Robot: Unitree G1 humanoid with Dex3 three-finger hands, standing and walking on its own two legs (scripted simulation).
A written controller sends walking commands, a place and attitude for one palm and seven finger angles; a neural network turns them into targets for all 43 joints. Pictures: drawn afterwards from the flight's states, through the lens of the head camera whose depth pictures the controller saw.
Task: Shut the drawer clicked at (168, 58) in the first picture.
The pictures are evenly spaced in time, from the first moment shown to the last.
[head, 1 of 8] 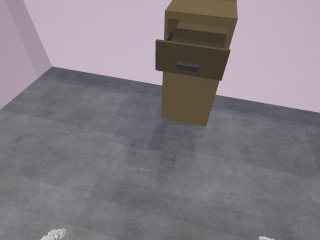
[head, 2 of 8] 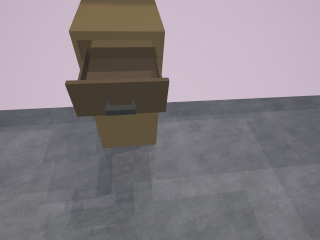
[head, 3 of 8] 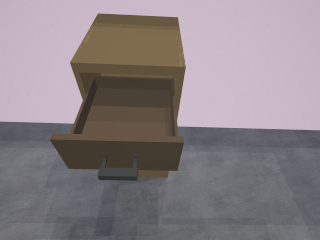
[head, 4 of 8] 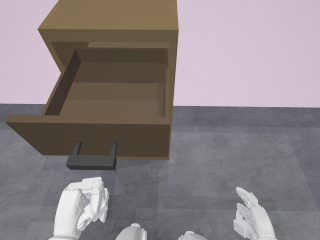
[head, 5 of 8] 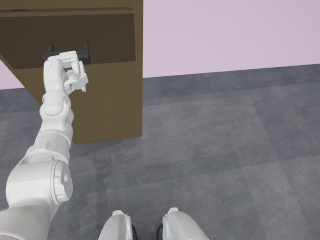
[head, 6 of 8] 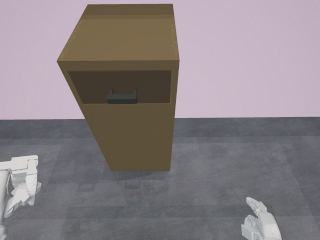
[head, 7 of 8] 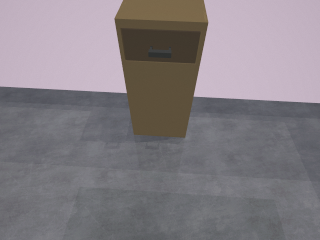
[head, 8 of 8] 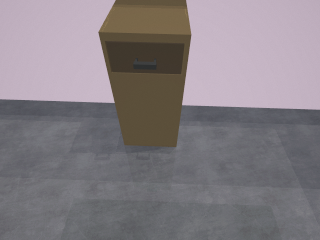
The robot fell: no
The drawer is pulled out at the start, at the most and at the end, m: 0.29 0.29 0.00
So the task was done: yes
